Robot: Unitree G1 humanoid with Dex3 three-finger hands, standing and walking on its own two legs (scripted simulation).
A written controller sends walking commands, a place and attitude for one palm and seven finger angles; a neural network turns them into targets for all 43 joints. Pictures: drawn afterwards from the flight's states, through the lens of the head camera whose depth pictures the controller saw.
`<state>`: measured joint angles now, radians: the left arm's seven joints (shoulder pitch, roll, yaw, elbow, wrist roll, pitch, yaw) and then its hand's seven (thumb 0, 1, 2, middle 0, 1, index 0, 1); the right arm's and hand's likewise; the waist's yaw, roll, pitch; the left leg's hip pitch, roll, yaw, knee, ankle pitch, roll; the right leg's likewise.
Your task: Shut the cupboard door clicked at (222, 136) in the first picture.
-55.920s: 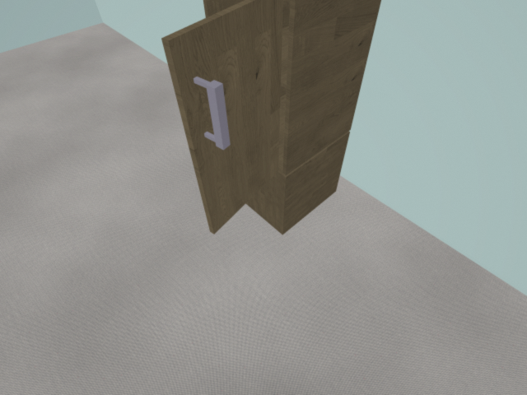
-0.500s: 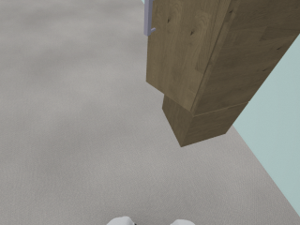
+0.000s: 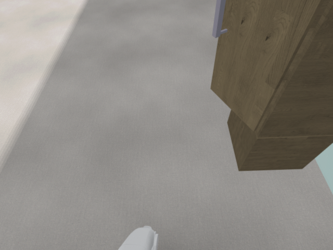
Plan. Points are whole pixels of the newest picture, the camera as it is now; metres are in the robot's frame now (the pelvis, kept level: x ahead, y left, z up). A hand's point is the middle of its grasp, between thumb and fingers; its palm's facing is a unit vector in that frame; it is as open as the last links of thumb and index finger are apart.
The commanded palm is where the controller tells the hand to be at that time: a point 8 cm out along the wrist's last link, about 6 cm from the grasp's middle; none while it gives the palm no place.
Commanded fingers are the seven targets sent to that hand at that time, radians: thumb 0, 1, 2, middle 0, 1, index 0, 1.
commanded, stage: walk to a spot facing it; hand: left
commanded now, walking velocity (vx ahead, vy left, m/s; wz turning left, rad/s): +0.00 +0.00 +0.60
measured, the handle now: (223, 15) +0.90 -0.19 +0.08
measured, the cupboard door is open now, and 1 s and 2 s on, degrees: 28 28 28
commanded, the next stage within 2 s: turn to face it in 1.92 s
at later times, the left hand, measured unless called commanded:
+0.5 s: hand out of the picture -0.01 +0.23 -0.17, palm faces +0.35 -0.89 -0.28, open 7.4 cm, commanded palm none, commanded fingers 0.00 0.90 0.90 -0.20 -0.30 -0.20 -0.30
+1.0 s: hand out of the picture -0.06 +0.13 -0.17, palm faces +0.68 -0.70 -0.20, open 7.4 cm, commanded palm none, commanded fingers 0.00 0.90 0.90 -0.20 -0.30 -0.20 -0.30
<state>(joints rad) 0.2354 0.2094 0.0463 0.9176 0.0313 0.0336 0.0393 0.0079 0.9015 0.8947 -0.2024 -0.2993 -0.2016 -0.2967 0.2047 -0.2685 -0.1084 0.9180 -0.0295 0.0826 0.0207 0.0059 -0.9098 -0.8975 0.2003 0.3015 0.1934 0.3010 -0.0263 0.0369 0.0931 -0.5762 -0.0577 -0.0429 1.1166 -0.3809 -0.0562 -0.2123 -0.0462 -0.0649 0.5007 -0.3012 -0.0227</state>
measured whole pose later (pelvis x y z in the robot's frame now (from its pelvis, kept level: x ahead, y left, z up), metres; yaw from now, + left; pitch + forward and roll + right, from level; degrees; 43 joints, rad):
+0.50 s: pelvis -0.01 +0.00 -0.01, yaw +18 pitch -1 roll +1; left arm 0.21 0.24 0.07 0.89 0.03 0.06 0.01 0.01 0.90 0.89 -0.20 -0.30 -0.20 -0.30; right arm 0.13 -0.22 -0.05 0.88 -0.04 0.05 0.00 0.00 -0.91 -0.90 0.20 0.30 0.20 0.30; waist 0.01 -0.01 0.10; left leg -0.27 -0.01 -0.03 0.53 -0.25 0.00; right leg -0.43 -0.09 -0.03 0.94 -0.44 0.06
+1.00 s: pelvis +0.08 +0.02 +0.00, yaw +40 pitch +0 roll +0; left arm 0.39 0.14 0.05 0.98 0.04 -0.06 0.01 0.01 0.90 0.89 -0.20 -0.30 -0.20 -0.30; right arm 0.17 -0.20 -0.07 0.95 -0.04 0.06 0.06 0.01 -0.91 -0.90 0.20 0.30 0.19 0.30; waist 0.02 0.00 0.10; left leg -0.54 0.08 0.10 0.85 -0.28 0.00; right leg -0.01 -0.13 -0.37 0.39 -0.35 0.03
